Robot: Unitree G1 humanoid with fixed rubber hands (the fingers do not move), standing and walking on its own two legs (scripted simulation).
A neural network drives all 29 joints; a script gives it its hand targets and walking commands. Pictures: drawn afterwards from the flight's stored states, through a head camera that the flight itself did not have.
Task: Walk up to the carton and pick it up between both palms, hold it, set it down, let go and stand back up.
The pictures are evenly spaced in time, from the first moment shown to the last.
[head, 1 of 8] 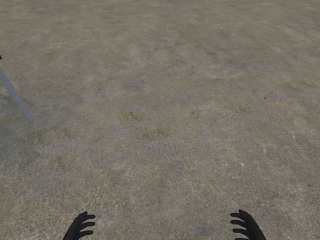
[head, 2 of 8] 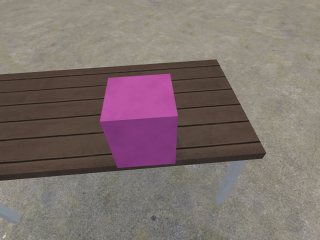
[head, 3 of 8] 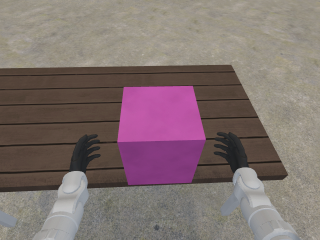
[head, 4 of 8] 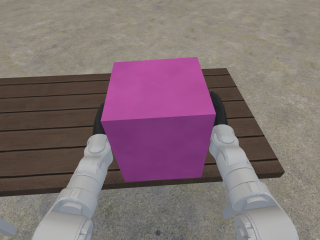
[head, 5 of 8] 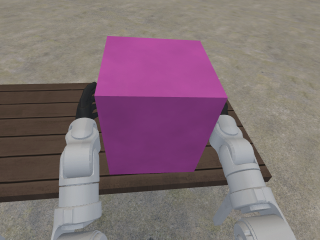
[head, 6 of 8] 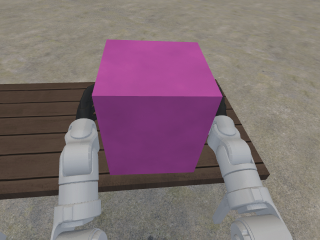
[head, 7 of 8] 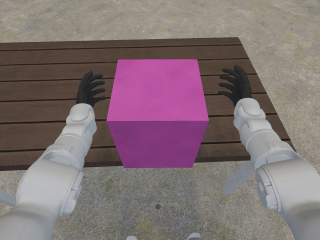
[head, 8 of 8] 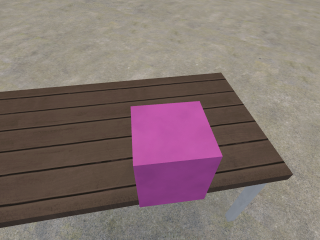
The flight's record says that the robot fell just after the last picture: no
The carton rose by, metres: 0.23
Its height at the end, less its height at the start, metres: +0.00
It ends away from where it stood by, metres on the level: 0.02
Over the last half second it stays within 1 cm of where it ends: yes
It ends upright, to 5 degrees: yes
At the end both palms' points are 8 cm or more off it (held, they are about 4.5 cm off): yes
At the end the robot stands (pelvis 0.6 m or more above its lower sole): yes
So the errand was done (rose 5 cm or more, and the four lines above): yes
